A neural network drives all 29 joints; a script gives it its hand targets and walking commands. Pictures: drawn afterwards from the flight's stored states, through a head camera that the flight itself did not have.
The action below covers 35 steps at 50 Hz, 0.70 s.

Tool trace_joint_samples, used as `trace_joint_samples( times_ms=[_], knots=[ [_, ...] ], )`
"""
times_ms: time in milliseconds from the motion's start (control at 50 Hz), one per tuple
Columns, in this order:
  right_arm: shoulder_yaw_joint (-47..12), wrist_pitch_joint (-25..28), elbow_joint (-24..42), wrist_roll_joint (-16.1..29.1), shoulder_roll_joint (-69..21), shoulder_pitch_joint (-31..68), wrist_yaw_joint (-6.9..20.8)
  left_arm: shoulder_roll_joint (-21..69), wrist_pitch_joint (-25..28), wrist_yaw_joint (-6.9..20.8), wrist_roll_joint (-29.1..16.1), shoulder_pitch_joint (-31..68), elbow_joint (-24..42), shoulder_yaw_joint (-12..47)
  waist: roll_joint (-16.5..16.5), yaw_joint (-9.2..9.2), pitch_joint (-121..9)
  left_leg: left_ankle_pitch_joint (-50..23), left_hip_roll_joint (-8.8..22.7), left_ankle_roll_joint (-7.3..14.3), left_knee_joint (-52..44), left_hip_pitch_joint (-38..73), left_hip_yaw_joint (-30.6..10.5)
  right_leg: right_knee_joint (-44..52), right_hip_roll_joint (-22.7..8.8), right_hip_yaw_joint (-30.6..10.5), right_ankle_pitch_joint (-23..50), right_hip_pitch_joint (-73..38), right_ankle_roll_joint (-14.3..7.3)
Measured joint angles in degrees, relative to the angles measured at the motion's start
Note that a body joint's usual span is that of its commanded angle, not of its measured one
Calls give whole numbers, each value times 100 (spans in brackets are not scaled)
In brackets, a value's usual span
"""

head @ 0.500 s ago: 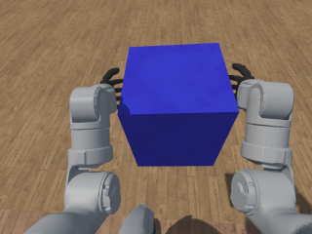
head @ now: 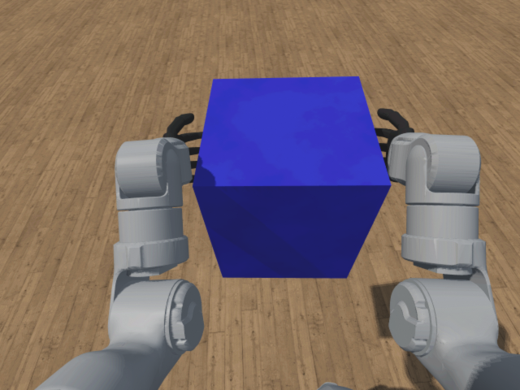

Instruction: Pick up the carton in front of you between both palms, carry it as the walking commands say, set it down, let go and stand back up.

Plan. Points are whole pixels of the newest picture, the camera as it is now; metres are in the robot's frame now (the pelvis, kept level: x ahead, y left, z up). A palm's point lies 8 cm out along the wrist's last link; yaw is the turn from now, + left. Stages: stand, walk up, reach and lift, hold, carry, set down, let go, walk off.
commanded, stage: carry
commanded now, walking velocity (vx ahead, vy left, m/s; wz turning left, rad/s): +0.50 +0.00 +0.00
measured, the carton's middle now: (284, 185) +0.39 -0.01 +0.11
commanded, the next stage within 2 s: none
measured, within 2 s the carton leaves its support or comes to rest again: neither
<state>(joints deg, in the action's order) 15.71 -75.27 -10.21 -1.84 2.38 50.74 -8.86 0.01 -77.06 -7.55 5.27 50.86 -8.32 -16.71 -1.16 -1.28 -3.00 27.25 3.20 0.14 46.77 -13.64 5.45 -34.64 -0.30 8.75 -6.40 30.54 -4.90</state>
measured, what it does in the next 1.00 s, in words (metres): walks ahead: left foot, then right foot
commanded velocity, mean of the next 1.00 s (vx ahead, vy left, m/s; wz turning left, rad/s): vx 0.50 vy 0.00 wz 0.00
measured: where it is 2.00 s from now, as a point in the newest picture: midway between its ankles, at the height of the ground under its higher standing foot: (270, 223)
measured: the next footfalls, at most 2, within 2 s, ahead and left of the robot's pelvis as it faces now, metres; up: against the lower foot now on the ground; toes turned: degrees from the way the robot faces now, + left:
left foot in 0.42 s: +0.47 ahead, +0.11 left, +0.01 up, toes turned +9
right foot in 0.92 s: +0.81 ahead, -0.08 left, +0.01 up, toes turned -11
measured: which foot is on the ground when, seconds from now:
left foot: down 0.00-0.00, up 0.02-0.40, down 0.42-0.94, up 0.96-1.00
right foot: down 0.00-0.44, up 0.46-0.90, down 0.92-1.00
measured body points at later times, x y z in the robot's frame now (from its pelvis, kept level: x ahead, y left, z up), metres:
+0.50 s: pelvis +0.34 +0.04 +0.01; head +0.36 +0.04 +0.46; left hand +0.69 +0.19 +0.09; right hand +0.69 -0.12 +0.10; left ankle +0.43 +0.11 -0.71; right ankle +0.17 -0.08 -0.64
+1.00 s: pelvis +0.68 +0.00 +0.01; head +0.63 -0.01 +0.46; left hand +0.94 +0.15 +0.10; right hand +0.95 -0.15 +0.09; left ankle +0.49 +0.10 -0.63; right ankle +0.77 -0.08 -0.71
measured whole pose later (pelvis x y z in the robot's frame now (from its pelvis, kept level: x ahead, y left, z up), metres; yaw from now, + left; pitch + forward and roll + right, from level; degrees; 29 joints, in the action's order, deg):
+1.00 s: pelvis +0.68 +0.00 +0.01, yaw +2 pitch +2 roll -1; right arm 8.1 -71.5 14.1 -6.4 -6.5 10.0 -4.5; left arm 7.9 -71.5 -5.0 6.8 10.7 12.8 -5.4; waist -2.2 0.9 -10.0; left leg 26.0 3.7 0.1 61.1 -12.3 2.7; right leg -32.0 -1.4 14.7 -9.6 25.1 -5.7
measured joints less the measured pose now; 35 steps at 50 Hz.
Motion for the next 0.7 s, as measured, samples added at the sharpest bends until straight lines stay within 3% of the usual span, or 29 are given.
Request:
trace_joint_samples(
  times_ms=[60, 120, 260, 360, 400, 440, 480, 520, 560, 700],
  knots=[
    [28, -11, -280, -57, 34, -81, 53, 25, 66, 2, -10, -154, -293, 133, 41, 249, -42, -59, -242, 81, 2090, -928, -421, -117, 5, -9, -574, -341, -32],
    [-7, -97, -322, -149, -31, -149, 54, -31, 27, 3, -143, -374, -275, 236, 74, 380, -1, -373, -255, 113, 2375, -1728, -412, 270, -17, -26, -712, -800, 47],
    [51, 42, -221, -316, -207, -424, 61, 71, 283, 2, -168, -637, -329, 162, 76, 437, -33, -1347, -12, -9, 234, -2585, -197, 1153, -39, -55, -1020, -1864, 157],
    [-24, 300, -171, -277, -246, -847, 91, 193, 544, 20, -89, -997, -324, 263, 40, 334, -104, -2457, -100, 107, -1485, -2174, 162, 1445, -67, -92, -1535, -2739, 393],
    [-88, 396, -115, -258, -279, -996, 100, 205, 595, 25, -83, -1172, -201, 315, 50, 278, -111, -2735, -204, 181, -2110, -1717, 392, 1107, -120, -146, -1920, -2954, 506],
    [-163, 563, -53, -292, -392, -1168, 107, 154, 673, 40, -114, -1356, -66, 349, 207, 212, -104, -2451, -305, 406, -1927, -1536, 544, -185, -319, -292, -2113, -2599, 576],
    [-228, 688, 60, -382, -554, -1408, 108, 143, 731, 73, -134, -1593, 81, 325, 242, 163, -8, -2031, -280, 570, -1643, -1462, 610, -1905, -230, -651, -2021, -1793, 584],
    [-245, 708, 374, -429, -704, -1805, 109, 237, 726, 78, -119, -1891, 315, 338, 192, 149, 87, -1904, -235, 537, -1819, -1190, 612, -2823, -152, -704, -1809, -1060, 554],
    [-239, 720, 855, -431, -846, -2267, 112, 395, 731, 79, -75, -2230, 682, 385, 148, 131, 179, -1852, -220, 532, -2132, -861, 591, -2813, -206, -614, -1542, -509, 574],
    [-445, 901, 2594, -332, -1114, -3649, 363, 926, 969, 211, 61, -3587, 2375, 774, 106, 34, 181, -1487, -211, 422, -2894, 269, 460, -1199, -412, -397, -804, 502, 712]
  ],
)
